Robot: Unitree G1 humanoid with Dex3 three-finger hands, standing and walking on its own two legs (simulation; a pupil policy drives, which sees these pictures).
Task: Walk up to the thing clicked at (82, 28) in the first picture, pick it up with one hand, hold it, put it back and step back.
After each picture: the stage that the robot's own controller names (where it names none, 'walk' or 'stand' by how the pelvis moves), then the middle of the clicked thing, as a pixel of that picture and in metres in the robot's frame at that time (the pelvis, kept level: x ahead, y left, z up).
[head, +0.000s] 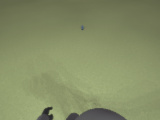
stand; (82, 27) +2.38 +0.29 -0.72
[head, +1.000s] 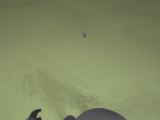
walk; (84, 35) +2.25 +0.13 -0.71
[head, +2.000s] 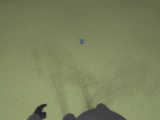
walk; (81, 41) +1.62 +0.15 -0.72
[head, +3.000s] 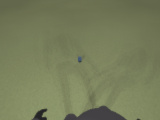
walk; (79, 59) +1.08 +0.19 -0.71
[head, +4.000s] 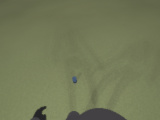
walk; (74, 79) +0.65 +0.27 -0.69
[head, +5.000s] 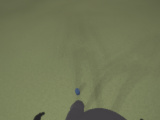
walk; (77, 91) +0.42 +0.22 -0.71
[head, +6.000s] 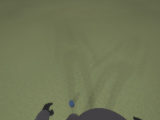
stand; (71, 104) +0.30 +0.22 -0.72
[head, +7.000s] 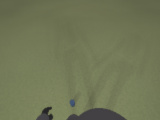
stand; (72, 103) +0.30 +0.21 -0.73
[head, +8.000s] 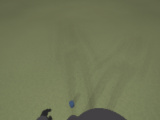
stand; (71, 104) +0.31 +0.22 -0.73
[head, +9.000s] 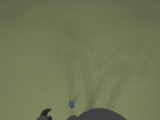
stand; (71, 104) +0.30 +0.22 -0.73
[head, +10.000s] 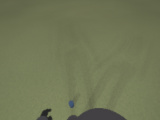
stand; (71, 104) +0.30 +0.22 -0.73
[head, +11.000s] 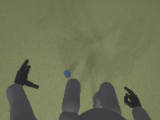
go down; (67, 74) +0.37 +0.22 -0.46
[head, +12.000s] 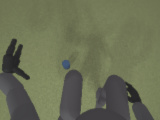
go down; (66, 65) +0.40 +0.23 -0.31
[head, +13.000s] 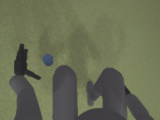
close in; (48, 60) +0.38 +0.26 -0.24
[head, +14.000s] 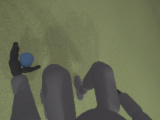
close; (26, 60) +0.38 +0.27 -0.22
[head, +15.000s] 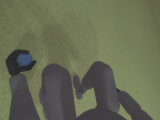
lift; (24, 60) +0.37 +0.27 -0.22
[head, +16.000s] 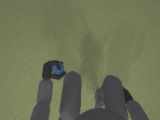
lift; (58, 70) +0.31 +0.24 -0.07
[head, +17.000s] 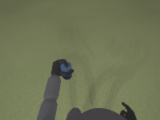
hold; (66, 71) +0.33 +0.17 +0.05
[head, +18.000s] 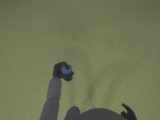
hold; (67, 73) +0.33 +0.17 +0.00
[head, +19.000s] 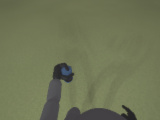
hold; (67, 74) +0.33 +0.17 +0.01
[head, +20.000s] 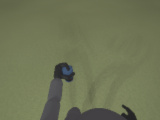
hold; (68, 74) +0.33 +0.17 +0.01
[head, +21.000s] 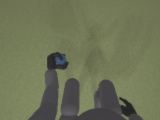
crouch; (62, 62) +0.39 +0.20 -0.08
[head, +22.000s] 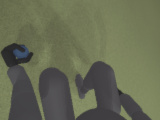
lower; (23, 55) +0.41 +0.28 -0.22
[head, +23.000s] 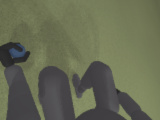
lower; (18, 53) +0.41 +0.29 -0.22
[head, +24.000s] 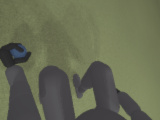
lower; (20, 54) +0.41 +0.29 -0.22
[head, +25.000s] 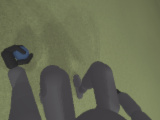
lower; (22, 55) +0.40 +0.29 -0.22
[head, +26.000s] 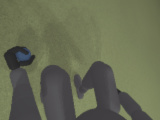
loosen; (24, 57) +0.39 +0.28 -0.22
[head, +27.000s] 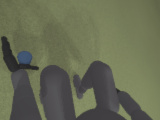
withdraw; (25, 59) +0.39 +0.27 -0.22
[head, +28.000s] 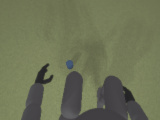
walk; (69, 64) +0.42 +0.21 -0.35
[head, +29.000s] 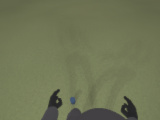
stand; (72, 100) +0.34 +0.18 -0.66
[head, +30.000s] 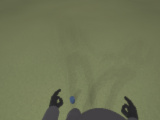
stand; (72, 100) +0.35 +0.20 -0.67
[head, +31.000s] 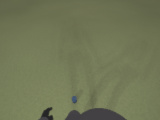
stand; (74, 99) +0.36 +0.19 -0.71
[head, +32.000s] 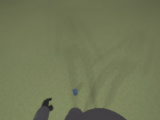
walk; (75, 92) +0.39 +0.16 -0.70
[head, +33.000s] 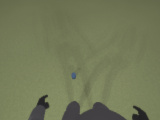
walk; (73, 76) +0.56 +0.20 -0.70
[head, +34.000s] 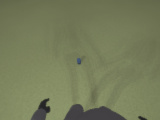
walk; (78, 61) +0.89 +0.22 -0.69
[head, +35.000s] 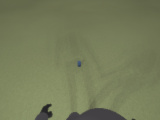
stand; (79, 63) +0.99 +0.21 -0.71
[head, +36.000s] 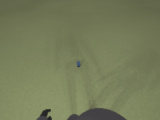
stand; (78, 64) +1.01 +0.22 -0.73
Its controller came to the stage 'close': yes
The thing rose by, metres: 0.72
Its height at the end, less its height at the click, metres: +0.00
